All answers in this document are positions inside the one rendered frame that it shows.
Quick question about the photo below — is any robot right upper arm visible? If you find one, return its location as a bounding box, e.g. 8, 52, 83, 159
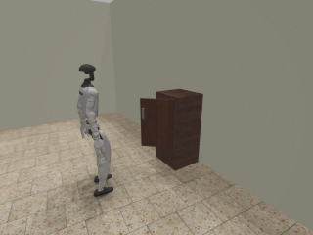
85, 87, 98, 117

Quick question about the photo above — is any left robot foot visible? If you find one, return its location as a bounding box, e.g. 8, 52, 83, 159
94, 174, 112, 183

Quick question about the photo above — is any robot left upper arm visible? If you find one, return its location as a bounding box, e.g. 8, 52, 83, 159
76, 85, 82, 110

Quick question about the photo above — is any robot head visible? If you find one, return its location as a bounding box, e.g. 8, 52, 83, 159
79, 64, 96, 88

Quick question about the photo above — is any cupboard door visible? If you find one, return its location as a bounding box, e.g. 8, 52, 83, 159
140, 98, 175, 148

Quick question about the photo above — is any right robot forearm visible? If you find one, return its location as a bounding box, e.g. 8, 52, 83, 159
87, 112, 100, 140

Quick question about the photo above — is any left robot forearm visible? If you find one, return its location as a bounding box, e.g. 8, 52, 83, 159
77, 107, 86, 125

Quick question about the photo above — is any left robot hand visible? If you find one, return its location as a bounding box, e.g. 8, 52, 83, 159
80, 124, 90, 139

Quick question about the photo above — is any right robot hand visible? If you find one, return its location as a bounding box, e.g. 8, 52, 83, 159
93, 138, 106, 157

